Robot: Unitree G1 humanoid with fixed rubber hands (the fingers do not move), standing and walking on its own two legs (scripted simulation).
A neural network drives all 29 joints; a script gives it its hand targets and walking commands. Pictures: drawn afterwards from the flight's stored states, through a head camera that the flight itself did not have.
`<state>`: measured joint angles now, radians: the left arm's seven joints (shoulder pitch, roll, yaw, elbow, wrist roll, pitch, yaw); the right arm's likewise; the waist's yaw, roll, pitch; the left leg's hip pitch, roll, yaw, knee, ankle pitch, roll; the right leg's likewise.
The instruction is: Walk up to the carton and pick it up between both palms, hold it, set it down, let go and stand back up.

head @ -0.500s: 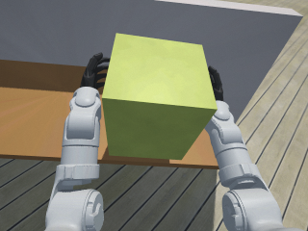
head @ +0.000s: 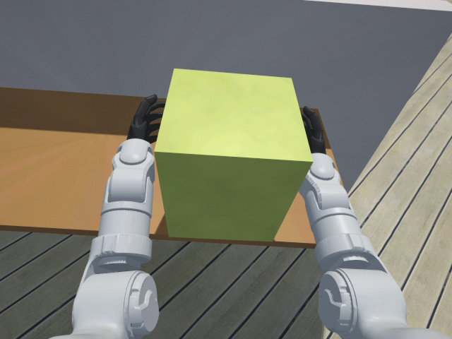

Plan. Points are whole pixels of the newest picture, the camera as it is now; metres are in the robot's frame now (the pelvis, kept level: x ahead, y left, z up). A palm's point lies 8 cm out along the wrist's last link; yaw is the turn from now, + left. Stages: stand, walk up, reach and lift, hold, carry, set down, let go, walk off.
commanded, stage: set down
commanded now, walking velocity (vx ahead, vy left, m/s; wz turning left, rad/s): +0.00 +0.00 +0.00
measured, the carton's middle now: (226, 161) +0.42 -0.03 +0.10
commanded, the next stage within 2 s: none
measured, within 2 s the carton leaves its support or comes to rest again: rests again in 1.80 s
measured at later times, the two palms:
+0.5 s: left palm (148, 130) +0.45 +0.11 +0.16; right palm (315, 143) +0.41 -0.19 +0.15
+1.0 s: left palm (146, 132) +0.46 +0.11 +0.15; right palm (309, 147) +0.42 -0.19 +0.13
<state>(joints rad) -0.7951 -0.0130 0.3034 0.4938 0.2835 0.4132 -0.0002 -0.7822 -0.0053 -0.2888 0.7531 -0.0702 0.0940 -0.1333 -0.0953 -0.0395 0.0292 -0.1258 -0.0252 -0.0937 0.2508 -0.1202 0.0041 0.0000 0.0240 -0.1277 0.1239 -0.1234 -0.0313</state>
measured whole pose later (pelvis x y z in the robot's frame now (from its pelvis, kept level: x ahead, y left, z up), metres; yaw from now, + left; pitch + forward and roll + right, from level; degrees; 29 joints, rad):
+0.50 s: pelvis +0.00 +0.00 +0.00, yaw -1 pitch +4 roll +0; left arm -0.95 0.02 0.42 0.84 0.29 0.22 -0.01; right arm -0.89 0.01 -0.44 0.88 -0.22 0.07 -0.12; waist -0.08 -0.01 -0.06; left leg -0.18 -0.02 -0.07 0.19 -0.09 0.01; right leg -0.08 0.02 -0.11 0.11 -0.11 -0.03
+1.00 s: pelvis +0.00 +0.01 +0.00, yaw -2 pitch +8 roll +0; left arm -1.00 0.04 0.44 0.98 0.29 0.14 0.00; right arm -0.90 0.05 -0.56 0.86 -0.35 0.09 -0.09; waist -0.06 0.00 -0.10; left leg -0.26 -0.03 -0.06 0.20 -0.08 0.02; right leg -0.16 0.02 -0.10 0.12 -0.09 -0.02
